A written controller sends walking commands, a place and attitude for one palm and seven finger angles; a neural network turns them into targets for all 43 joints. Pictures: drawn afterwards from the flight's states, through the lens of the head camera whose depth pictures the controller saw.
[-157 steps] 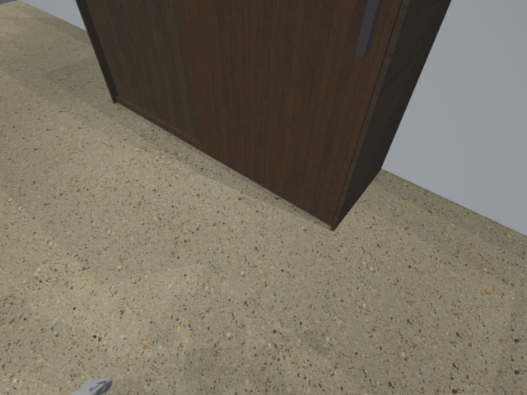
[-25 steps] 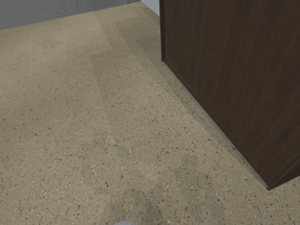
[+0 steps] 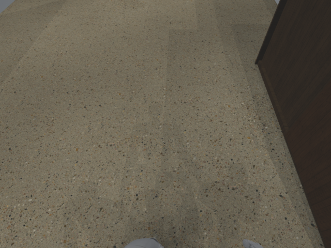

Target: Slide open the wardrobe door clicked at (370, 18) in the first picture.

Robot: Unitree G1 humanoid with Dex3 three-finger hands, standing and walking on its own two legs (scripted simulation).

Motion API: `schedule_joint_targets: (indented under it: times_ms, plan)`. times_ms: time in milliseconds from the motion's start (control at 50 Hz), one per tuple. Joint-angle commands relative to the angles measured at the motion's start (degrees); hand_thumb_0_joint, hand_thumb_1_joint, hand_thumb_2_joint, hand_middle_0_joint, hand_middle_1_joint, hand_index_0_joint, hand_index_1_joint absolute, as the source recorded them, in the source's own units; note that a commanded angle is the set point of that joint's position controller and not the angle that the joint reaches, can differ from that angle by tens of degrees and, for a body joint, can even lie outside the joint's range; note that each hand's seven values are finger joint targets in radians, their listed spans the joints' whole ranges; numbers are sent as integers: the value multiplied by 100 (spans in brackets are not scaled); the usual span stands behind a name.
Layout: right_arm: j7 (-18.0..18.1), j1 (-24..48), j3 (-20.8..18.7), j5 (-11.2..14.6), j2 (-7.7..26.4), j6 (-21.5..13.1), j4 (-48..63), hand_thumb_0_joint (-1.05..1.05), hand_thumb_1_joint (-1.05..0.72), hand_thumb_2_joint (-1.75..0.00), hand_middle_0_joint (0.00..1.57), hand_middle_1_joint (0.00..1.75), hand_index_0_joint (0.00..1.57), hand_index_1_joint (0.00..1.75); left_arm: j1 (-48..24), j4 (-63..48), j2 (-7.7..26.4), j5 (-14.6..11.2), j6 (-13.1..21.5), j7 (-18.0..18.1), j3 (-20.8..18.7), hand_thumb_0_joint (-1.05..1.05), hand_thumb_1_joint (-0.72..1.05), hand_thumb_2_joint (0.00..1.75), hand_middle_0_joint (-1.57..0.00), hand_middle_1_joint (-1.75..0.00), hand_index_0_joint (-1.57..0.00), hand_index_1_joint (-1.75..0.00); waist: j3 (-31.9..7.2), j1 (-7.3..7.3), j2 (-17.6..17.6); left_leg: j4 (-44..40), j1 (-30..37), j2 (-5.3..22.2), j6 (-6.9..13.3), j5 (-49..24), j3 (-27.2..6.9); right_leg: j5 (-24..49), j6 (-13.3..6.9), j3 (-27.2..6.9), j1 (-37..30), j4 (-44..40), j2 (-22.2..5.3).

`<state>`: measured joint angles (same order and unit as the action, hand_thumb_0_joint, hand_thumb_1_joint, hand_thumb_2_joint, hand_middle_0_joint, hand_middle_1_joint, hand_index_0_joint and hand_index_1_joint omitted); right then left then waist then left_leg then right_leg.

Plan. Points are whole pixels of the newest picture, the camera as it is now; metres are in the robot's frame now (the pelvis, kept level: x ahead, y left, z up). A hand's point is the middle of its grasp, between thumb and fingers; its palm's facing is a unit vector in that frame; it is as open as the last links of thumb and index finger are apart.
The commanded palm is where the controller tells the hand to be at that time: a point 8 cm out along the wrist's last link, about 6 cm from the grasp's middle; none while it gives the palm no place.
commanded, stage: walk to a spot facing it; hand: right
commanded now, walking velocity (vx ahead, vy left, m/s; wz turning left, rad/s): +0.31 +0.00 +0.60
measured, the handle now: out of the picture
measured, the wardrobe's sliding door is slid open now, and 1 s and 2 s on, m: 0.00 0.00 0.00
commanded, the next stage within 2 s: none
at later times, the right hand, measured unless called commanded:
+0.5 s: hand (276, 216) +0.25 -0.29 -0.16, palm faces -0.18 +0.96 -0.23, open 7.3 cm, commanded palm none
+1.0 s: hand (217, 145) +0.45 -0.13 -0.13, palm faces -0.57 +0.76 -0.30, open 7.3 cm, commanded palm none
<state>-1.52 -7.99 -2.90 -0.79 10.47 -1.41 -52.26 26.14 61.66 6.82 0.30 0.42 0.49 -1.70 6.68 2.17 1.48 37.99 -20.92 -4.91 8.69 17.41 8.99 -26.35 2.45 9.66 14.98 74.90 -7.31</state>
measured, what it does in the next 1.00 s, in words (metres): walks ahead, turning left: right foot, then left foot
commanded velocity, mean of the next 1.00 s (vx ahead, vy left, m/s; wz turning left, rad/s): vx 0.05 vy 0.00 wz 0.60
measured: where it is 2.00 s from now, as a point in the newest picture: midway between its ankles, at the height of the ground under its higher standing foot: (189, 236)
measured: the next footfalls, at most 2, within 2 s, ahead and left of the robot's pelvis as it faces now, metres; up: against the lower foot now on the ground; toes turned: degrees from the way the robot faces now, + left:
right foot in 0.40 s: +0.32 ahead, -0.17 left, +0.00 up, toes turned +7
left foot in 0.88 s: +0.22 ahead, +0.08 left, +0.00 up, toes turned +40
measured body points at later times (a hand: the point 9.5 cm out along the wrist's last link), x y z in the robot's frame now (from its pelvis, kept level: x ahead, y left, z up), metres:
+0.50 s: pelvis +0.20 -0.08 +0.01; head +0.24 -0.10 +0.46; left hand +0.30 +0.18 -0.09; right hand +0.26 -0.34 -0.15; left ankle +0.07 +0.02 -0.62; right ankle +0.28 -0.17 -0.71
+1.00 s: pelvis +0.23 -0.03 +0.01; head +0.25 +0.03 +0.46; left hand +0.09 +0.19 -0.15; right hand +0.48 -0.17 -0.10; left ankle +0.19 +0.05 -0.71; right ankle +0.29 -0.18 -0.64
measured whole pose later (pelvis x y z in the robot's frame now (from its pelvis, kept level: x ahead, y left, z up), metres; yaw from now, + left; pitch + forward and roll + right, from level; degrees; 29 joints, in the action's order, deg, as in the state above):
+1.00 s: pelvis +0.23 -0.03 +0.01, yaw +37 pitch +1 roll -1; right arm 0.2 -8.6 -3.5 -1.0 11.0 1.0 -49.1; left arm 14.6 54.3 14.9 1.1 -3.6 0.6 -4.3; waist 5.5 1.9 -3.6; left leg 36.2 -20.0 0.8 2.2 17.3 3.2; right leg -27.3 5.1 6.5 26.4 64.8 -8.9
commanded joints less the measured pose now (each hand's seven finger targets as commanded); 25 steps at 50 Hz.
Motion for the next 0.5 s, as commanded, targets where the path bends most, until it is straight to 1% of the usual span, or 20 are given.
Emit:
schedule_joint_targets:
  times_ms: [0,20,40,60,100,140,180,200,260,280,300,320,340,360,380,400,420,440,460,480]
  plan:
    - [195,-760,-284,65,1002,-167,72,0,-90,-90,20,30,20,30,-593,-883,821,64,203,76,-223,0,90,90,-20,-30,-20,-30,-454,-190,-275,-2183,1038,1992,-324,-2646,-2407,898,69,-927,1786,264,-387]
    - [191,-721,-262,20,943,-200,73,0,-90,-90,20,30,20,30,-553,-889,758,74,136,76,-220,0,90,90,-20,-30,-20,-30,-275,-78,-259,-2264,508,1880,137,-2587,-2206,856,104,-901,1596,22,-372]
    - [192,-707,-273,-23,978,-239,41,0,-90,-90,20,30,20,30,-490,-884,722,90,110,57,-230,0,90,90,-20,-30,-20,-30,-298,8,-349,-2259,368,1745,264,-2540,-2062,845,146,-849,1524,-241,-319]
    - [181,-755,-304,-47,933,-262,47,0,-90,-90,20,30,20,30,-535,-915,653,101,87,50,-239,0,90,90,-20,-30,-20,-30,-275,34,-196,-2256,218,1644,305,-2546,-1979,891,197,-805,1559,-486,-327]
    - [142,-906,-296,-32,924,-283,-14,0,-90,-90,20,30,20,30,-884,-1058,664,104,78,9,-228,0,90,90,-20,-30,-20,-30,-276,-54,198,-2234,290,1424,266,-2497,-1945,1204,262,-784,1748,-899,-278]
    - [141,-1074,-305,-36,893,-294,-58,0,-90,-90,20,30,20,30,-1301,-1223,650,115,120,-37,-229,0,90,90,-20,-30,-20,-30,-337,-175,545,-2101,561,1315,228,-2593,-1998,1421,290,-771,1942,-1383,-228]
    - [153,-1257,-308,-32,915,-289,-57,0,-90,-90,20,30,20,30,-1802,-1422,695,113,163,-74,-191,0,90,90,-20,-30,-20,-30,-423,-344,665,-1849,976,1209,159,-3130,-2043,1474,294,-686,2013,-2051,-90]
    - [167,-1321,-323,-34,950,-273,-58,0,-90,-90,20,30,20,30,-2015,-1488,704,109,180,-77,-172,0,90,90,-20,-30,-20,-30,-520,-406,743,-1665,1284,1177,106,-3611,-2070,1415,287,-628,2029,-2371,12]
    - [220,-1518,-359,-42,1085,-196,-19,0,-90,-90,20,30,20,30,-2454,-1662,736,77,225,-57,-132,0,90,90,-20,-30,-20,-30,-829,-594,851,-1141,1966,1183,-23,-4772,-2259,1203,234,-425,1724,-3297,330]
    - [233,-1465,-377,-37,1149,-167,25,0,-90,-90,20,30,20,30,-2450,-1691,794,54,234,-37,-132,0,90,90,-20,-30,-20,-30,-900,-560,929,-996,2059,1214,-49,-5004,-2333,1198,204,-395,1512,-3589,419]
    - [246,-1442,-385,-28,1183,-136,56,0,-90,-90,20,30,20,30,-2368,-1672,864,43,242,-3,-141,0,90,90,-20,-30,-20,-30,-1029,-507,918,-756,2054,1202,-103,-5238,-2407,1250,166,-353,1111,-3953,523]
    - [260,-1317,-391,-6,1219,-115,105,0,-90,-90,20,30,20,30,-1986,-1574,986,38,243,49,-168,0,90,90,-20,-30,-20,-30,-1190,-280,867,-401,1807,1134,-236,-5226,-2388,1627,128,-317,387,-4474,613]
    - [282,-1163,-398,27,1210,-103,141,0,-90,-90,20,30,20,30,-1324,-1372,1213,56,247,82,-230,0,90,90,-20,-30,-20,-30,-1516,30,656,228,1209,989,-459,-4446,-2284,2564,62,-436,-866,-5043,353]
    - [262,-1227,-365,134,950,-104,224,0,-90,-90,20,30,20,30,-704,-1270,1775,132,278,125,-352,0,90,90,-20,-30,-20,-30,-2053,258,-468,1365,-82,349,-796,-2191,-1800,4559,-360,-1516,-2517,-4857,-931]
    - [212,-1539,-289,160,683,-136,218,0,-90,-90,20,30,20,30,-244,-1138,2135,103,262,108,-398,0,90,90,-20,-30,-20,-30,-2607,250,-1753,3259,-1121,50,-1036,2015,-1223,7285,-1134,-2774,-3404,-4473,-2542]
    - [259,-1657,-321,97,933,-72,136,0,-90,-90,20,30,20,30,-381,-1221,1882,47,183,81,-292,0,90,90,-20,-30,-20,-30,-2390,165,-1024,3924,-1051,414,-1069,1981,-1422,7117,-1368,-2406,-2810,-4598,-2548]
    - [259,-1567,-357,59,914,6,80,0,-90,-90,20,30,20,30,-909,-1300,1621,56,196,90,-235,0,90,90,-20,-30,-20,-30,-1919,-40,-1019,4080,-1178,572,-1175,1574,-1380,6187,-1212,-1913,-2166,-4894,-2296]
    - [199,-1289,-346,10,878,60,167,0,-90,-90,20,30,20,30,-1292,-1447,1521,70,200,112,-193,0,90,90,-20,-30,-20,-30,-1328,-68,-1109,4123,-1270,701,-1220,1392,-1227,5289,-1097,-1707,-1431,-5106,-2089]
    - [122,-1101,-353,-29,809,131,233,0,-90,-90,20,30,20,30,-1527,-1452,1319,92,182,108,-157,0,90,90,-20,-30,-20,-30,-836,-182,-1262,3990,-1188,826,-1245,1168,-1107,4531,-928,-1350,-770,-5352,-1779]
    - [61,-1102,-345,-46,721,224,239,0,-90,-90,20,30,20,30,-1637,-1418,1205,96,177,102,-127,0,90,90,-20,-30,-20,-30,-574,-283,-1370,3814,-1020,884,-1262,883,-975,4125,-784,-936,-340,-5508,-1526]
